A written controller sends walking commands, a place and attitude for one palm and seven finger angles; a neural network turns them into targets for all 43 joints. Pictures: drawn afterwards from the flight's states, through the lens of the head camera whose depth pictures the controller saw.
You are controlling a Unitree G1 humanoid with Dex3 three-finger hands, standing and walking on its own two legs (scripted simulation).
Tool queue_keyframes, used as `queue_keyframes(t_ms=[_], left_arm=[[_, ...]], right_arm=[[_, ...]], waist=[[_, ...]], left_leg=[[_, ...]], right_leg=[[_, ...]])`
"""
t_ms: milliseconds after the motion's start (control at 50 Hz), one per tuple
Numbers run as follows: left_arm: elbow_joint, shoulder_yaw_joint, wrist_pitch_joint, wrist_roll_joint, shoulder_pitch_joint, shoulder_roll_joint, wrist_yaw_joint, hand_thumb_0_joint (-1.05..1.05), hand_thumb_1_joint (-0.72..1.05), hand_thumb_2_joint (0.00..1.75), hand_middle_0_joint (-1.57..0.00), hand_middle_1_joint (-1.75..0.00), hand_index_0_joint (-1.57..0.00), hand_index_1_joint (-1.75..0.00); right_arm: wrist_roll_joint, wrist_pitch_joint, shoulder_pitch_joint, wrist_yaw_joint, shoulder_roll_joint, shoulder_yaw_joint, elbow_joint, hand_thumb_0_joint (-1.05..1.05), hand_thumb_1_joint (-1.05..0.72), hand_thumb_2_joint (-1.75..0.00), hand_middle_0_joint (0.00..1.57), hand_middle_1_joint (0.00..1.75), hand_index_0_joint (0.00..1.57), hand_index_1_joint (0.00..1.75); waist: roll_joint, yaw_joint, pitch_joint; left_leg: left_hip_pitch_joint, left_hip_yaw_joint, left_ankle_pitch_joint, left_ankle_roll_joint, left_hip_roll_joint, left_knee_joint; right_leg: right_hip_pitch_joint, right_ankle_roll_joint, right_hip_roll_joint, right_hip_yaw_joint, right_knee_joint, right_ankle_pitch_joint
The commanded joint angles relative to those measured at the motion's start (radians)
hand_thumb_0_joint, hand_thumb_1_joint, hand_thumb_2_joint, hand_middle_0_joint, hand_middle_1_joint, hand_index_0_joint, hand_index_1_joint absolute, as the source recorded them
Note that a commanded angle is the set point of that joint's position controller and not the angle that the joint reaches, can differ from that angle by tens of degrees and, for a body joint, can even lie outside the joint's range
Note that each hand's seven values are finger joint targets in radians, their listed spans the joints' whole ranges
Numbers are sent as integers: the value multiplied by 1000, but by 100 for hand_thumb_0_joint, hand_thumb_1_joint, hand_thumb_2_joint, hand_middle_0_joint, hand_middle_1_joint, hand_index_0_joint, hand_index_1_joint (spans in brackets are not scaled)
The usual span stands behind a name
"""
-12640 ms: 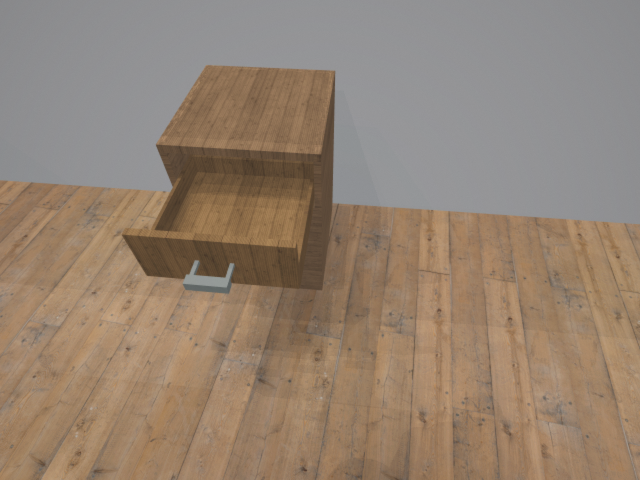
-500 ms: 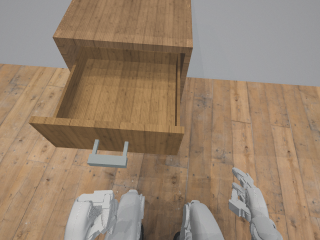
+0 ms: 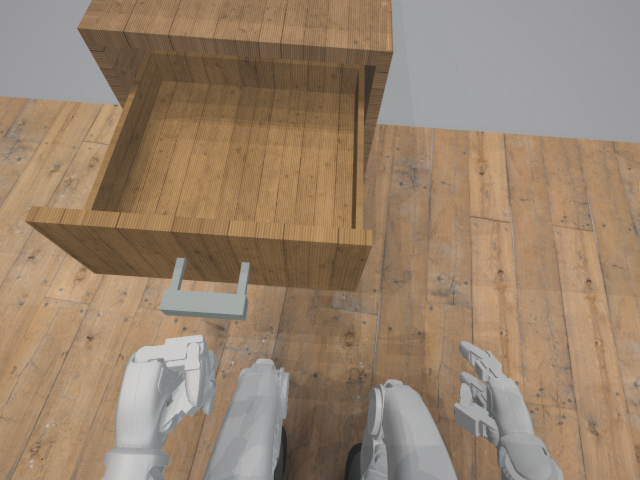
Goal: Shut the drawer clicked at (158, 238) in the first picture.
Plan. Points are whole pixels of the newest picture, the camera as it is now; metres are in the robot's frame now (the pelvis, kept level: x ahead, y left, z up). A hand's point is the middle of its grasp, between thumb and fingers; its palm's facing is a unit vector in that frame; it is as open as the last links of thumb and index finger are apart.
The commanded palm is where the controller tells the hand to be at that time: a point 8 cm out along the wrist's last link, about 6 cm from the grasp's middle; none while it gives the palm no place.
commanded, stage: bring the fist close to the handle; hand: left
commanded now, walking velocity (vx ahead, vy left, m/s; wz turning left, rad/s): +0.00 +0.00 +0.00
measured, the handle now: (209, 286) +0.34 +0.18 -0.03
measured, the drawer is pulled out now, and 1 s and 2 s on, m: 0.29 0.29 0.18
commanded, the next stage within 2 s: push the drawer shut in 0.70 s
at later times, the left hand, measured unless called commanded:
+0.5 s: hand (231, 369) +0.24 +0.13 -0.03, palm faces -0.05 -1.00 +0.01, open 3.3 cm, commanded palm +0.22 +0.18 -0.03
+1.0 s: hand (230, 354) +0.26 +0.13 -0.02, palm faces -0.01 -1.00 -0.01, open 3.3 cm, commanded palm +0.25 +0.18 -0.03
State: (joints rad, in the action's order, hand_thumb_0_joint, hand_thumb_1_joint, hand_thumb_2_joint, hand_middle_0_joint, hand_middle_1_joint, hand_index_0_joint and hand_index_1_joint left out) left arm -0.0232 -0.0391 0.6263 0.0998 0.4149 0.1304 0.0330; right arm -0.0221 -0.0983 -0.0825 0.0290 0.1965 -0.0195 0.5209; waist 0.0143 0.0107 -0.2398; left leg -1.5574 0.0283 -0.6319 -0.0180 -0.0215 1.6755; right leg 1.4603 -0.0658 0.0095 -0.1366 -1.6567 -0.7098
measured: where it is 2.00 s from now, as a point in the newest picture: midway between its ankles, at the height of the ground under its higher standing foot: outside the picture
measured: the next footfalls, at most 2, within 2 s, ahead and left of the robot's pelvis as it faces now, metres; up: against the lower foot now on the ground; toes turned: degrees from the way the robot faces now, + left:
none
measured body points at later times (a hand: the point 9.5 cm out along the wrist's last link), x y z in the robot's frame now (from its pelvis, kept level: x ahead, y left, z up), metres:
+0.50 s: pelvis -0.01 +0.01 -0.03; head +0.15 +0.02 +0.40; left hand +0.24 +0.18 -0.02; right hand +0.22 -0.21 -0.13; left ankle +0.06 +0.11 -0.52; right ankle +0.03 -0.09 -0.52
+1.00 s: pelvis -0.01 +0.01 -0.02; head +0.15 +0.03 +0.40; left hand +0.25 +0.19 -0.02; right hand +0.22 -0.21 -0.13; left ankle +0.06 +0.11 -0.52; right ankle +0.03 -0.09 -0.52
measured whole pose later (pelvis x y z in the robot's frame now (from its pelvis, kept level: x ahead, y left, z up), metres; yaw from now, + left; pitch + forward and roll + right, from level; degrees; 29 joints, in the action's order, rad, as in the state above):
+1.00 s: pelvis -0.01 +0.01 -0.02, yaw -1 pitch +32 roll -4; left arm -0.12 -0.05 0.60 0.09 0.23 0.14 0.01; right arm -0.02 -0.04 -0.06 0.03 0.22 0.00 0.51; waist 0.02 0.00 -0.24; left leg -1.67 0.02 -0.64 -0.03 -0.02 1.75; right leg 1.57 -0.06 0.01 -0.13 -1.73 -0.72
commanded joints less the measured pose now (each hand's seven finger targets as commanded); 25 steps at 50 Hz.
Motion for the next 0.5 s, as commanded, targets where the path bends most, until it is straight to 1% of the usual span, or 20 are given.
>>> queue_keyframes(t_ms=[0,60,80,100,120,140,160,200,220,240,260,280,300,320,340,380,400,440,460,480], left_arm=[[119,-48,65,11,33,-4,49,0,90,90,-140,-160,-140,-160],[76,-34,34,14,-5,17,78,0,90,90,-140,-160,-140,-160],[80,-11,30,19,-12,32,77,0,90,90,-140,-160,-140,-160],[100,8,33,20,-24,49,72,0,90,90,-140,-160,-140,-160],[109,21,37,26,-35,52,60,0,90,90,-140,-160,-140,-160],[108,57,42,27,-56,81,44,0,90,90,-140,-160,-140,-160],[127,72,56,29,-65,84,27,0,90,90,-140,-160,-140,-160],[149,68,83,28,-99,77,0,0,90,90,-140,-160,-140,-160],[133,68,93,26,-96,73,-7,0,90,90,-140,-160,-140,-160],[119,72,98,24,-106,75,-12,0,90,90,-140,-160,-140,-160],[95,49,103,21,-111,55,-8,0,90,90,-140,-160,-140,-160],[92,31,109,18,-134,46,-2,0,90,90,-140,-160,-140,-160],[93,10,109,17,-128,34,8,0,90,90,-140,-160,-140,-160],[93,-11,101,17,-126,25,21,0,90,90,-140,-160,-140,-160],[95,-16,89,17,-107,26,34,0,90,90,-140,-160,-140,-160],[110,-26,55,19,-85,32,52,0,90,90,-140,-160,-140,-160],[123,-26,38,24,-92,36,55,0,90,90,-140,-160,-140,-160],[130,12,10,22,-77,68,44,0,90,90,-140,-160,-140,-160],[148,13,2,28,-91,61,34,0,90,90,-140,-160,-140,-160],[143,26,-4,28,-90,63,20,0,90,90,-140,-160,-140,-160]], right_arm=[[2,-44,22,-3,136,-42,-139,0,-90,-90,20,30,20,30],[9,-34,28,-10,146,-41,-144,0,-90,-90,20,30,20,30],[9,-31,27,-13,146,-42,-147,0,-90,-90,20,30,20,30],[9,-30,31,-14,147,-43,-152,0,-90,-90,20,30,20,30],[6,-28,30,-13,143,-43,-151,0,-90,-90,20,30,20,30],[6,-28,34,-15,139,-43,-142,0,-90,-90,20,30,20,30],[2,-28,32,-13,138,-42,-142,0,-90,-90,20,30,20,30],[-4,-32,33,-6,130,-40,-132,0,-90,-90,20,30,20,30],[-6,-32,36,-3,130,-39,-127,0,-90,-90,20,30,20,30],[-7,-32,34,-3,129,-38,-118,0,-90,-90,20,30,20,30],[-7,-31,34,0,134,-37,-115,0,-90,-90,20,30,20,30],[-8,-31,35,2,140,-36,-112,0,-90,-90,20,30,20,30],[-7,-28,32,3,145,-36,-115,0,-90,-90,20,30,20,30],[-6,-26,31,3,150,-37,-120,0,-90,-90,20,30,20,30],[-3,-23,31,3,154,-37,-126,0,-90,-90,20,30,20,30],[3,-10,21,3,162,-38,-145,0,-90,-90,20,30,20,30],[7,-4,21,0,164,-38,-152,0,-90,-90,20,30,20,30],[11,6,25,-6,163,-38,-157,0,-90,-90,20,30,20,30],[10,11,23,-5,161,-34,-163,0,-90,-90,20,30,20,30],[13,14,23,-6,156,-35,-162,0,-90,-90,20,30,20,30]], waist=[[-18,-49,-329],[-39,-50,-307],[-45,-41,-326],[-23,-26,-344],[-28,-23,-364],[-28,-16,-361],[-2,-3,-381],[25,-5,-403],[30,-6,-397],[17,-11,-398],[13,-22,-386],[26,-31,-386],[27,-32,-397],[32,-38,-400],[46,-32,-412],[40,-28,-420],[25,-32,-413],[12,-17,-420],[16,-18,-424],[-1,-17,-405]], left_leg=[[281,48,213,-10,28,-170],[242,47,174,-11,29,-154],[244,48,175,-11,30,-153],[252,47,183,-10,32,-154],[252,46,192,-9,33,-151],[245,46,197,-9,32,-144],[263,46,215,-7,33,-147],[277,44,240,-4,33,-134],[270,44,232,-3,34,-131],[259,48,238,-4,32,-123],[248,49,226,-4,31,-116],[248,51,220,-4,31,-110],[258,53,215,-5,30,-112],[264,54,207,-5,29,-114],[282,57,217,-5,27,-122],[296,60,204,-5,27,-138],[289,61,189,-7,27,-140],[292,65,194,-8,27,-147],[290,63,190,-8,30,-151],[283,63,183,-9,30,-152]], right_leg=[[-190,21,-21,123,264,218],[-169,21,-19,129,256,178],[-173,22,-20,127,247,181],[-172,19,-20,127,238,183],[-178,21,-20,129,233,191],[-171,22,-24,131,229,193],[-170,18,-25,126,218,204],[-154,19,-25,125,205,226],[-141,18,-25,123,201,213],[-136,18,-28,123,196,216],[-122,18,-28,120,194,208],[-98,17,-26,112,183,202],[-92,17,-26,110,183,195],[-90,17,-23,111,187,190],[-90,15,-22,108,185,194],[-104,15,-20,105,193,188],[-106,18,-20,108,200,178],[-113,18,-24,105,195,180],[-124,19,-22,108,200,176],[-119,21,-25,107,204,172]])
